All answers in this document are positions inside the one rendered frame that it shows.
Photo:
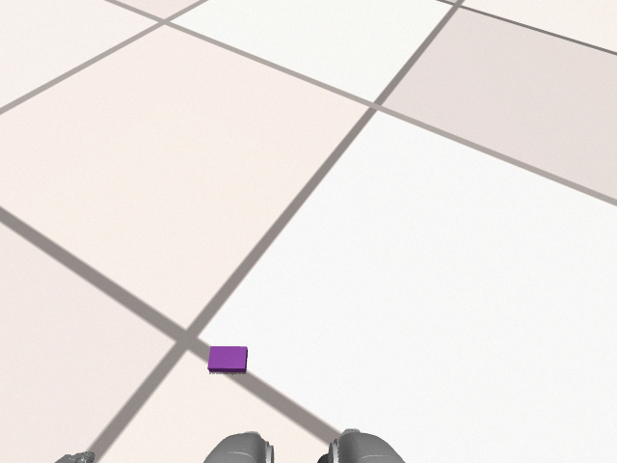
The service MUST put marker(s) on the small box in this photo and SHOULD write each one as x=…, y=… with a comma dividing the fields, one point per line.
x=228, y=359

